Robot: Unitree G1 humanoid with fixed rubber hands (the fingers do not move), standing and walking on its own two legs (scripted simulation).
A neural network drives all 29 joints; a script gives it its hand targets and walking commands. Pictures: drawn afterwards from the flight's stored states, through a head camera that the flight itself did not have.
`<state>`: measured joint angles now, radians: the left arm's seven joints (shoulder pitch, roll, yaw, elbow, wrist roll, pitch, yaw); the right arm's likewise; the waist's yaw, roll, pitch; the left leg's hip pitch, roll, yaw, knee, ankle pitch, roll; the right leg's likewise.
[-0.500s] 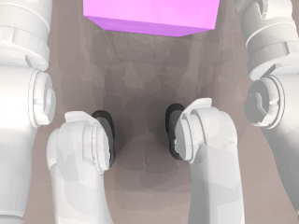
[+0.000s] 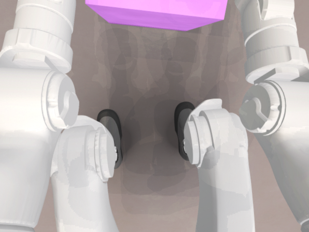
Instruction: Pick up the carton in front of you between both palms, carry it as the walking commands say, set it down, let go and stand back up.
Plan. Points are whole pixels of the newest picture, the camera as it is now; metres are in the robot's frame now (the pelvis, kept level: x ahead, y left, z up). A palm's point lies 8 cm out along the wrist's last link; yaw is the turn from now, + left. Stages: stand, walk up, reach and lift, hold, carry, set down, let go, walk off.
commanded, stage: reach and lift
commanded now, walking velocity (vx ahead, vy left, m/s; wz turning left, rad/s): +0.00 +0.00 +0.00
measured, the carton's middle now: out of the picture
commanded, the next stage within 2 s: none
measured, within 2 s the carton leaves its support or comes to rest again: leaves its support in 0.22 s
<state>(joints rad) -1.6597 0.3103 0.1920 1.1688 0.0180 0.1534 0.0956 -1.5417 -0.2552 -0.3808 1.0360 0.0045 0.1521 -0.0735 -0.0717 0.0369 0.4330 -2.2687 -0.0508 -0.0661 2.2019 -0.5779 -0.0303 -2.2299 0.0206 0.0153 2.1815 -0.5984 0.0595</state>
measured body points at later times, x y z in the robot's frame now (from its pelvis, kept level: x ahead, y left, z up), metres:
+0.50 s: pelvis +0.00 -0.01 +0.05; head +0.29 -0.01 +0.39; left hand +0.54 +0.11 -0.03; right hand +0.52 -0.19 -0.03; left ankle +0.11 +0.13 -0.34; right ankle +0.11 -0.14 -0.34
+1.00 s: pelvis +0.01 +0.00 +0.17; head +0.26 +0.00 +0.54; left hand +0.50 +0.12 +0.10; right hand +0.49 -0.18 +0.11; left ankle +0.11 +0.13 -0.34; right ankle +0.11 -0.14 -0.34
